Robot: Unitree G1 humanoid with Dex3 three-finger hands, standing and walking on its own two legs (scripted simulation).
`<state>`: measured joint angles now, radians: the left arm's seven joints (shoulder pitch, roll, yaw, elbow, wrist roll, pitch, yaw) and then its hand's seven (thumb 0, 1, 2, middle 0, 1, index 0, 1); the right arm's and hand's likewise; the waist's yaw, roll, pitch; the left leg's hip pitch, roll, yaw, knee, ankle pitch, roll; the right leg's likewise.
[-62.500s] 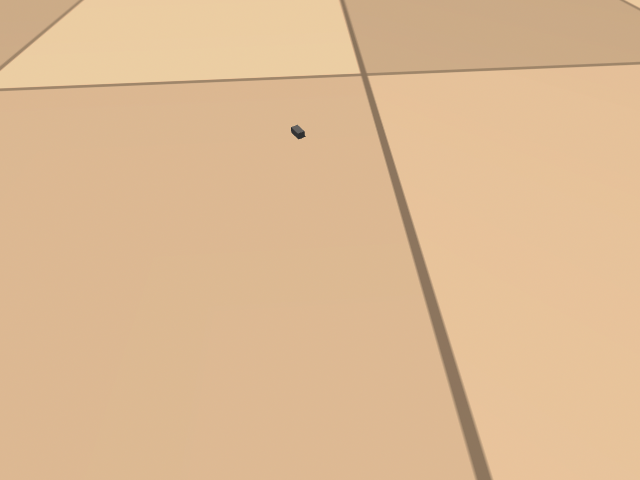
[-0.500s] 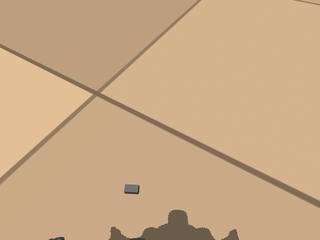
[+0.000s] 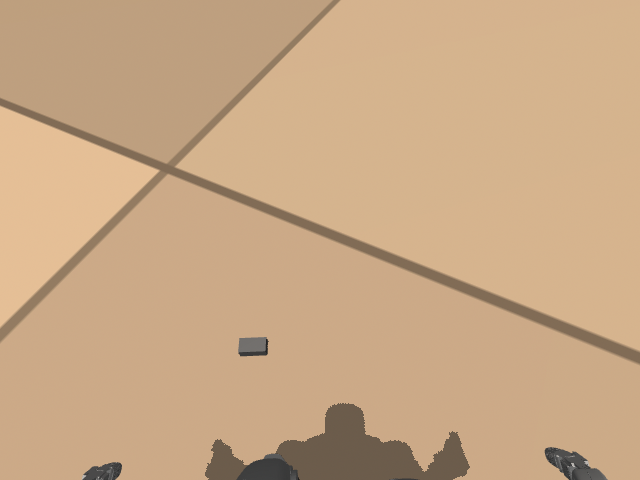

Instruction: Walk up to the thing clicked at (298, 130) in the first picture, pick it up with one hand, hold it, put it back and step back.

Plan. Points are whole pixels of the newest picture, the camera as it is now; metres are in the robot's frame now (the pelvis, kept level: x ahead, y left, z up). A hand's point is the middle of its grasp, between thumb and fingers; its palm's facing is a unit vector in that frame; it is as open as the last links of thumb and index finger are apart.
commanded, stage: step back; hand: left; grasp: from above
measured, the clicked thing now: (253, 346) +0.54 +0.24 -0.73
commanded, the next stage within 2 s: none
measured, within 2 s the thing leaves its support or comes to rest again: neither
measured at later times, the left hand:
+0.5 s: hand out of the picture -0.03 +0.29 -0.14, palm faces +0.09 -0.92 -0.37, open 7.4 cm
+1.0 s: hand out of the picture -0.22 +0.25 -0.12, palm faces +0.01 -0.90 -0.44, open 7.4 cm
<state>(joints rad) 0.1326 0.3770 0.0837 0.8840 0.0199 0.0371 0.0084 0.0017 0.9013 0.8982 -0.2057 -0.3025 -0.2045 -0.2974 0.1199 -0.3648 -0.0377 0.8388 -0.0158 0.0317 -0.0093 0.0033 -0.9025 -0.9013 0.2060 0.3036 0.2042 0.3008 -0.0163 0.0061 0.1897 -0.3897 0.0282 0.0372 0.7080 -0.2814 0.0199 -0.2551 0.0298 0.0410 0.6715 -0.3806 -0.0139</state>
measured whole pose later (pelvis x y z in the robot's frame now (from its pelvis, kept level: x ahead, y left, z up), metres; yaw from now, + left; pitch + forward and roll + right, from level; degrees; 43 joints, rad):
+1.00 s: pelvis -0.29 -0.03 +0.01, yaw +1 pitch -2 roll +2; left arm 0.22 0.35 0.08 0.83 0.05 0.05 0.01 0.00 0.90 0.90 -0.21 -0.30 -0.21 -0.30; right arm 0.21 -0.41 -0.06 0.86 -0.01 0.05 -0.02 0.00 -0.91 -0.90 0.20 0.30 0.20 0.30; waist 0.01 0.03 0.14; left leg -0.46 -0.10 -0.11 1.07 -0.48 -0.01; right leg -0.29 -0.04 0.01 0.63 -0.31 -0.01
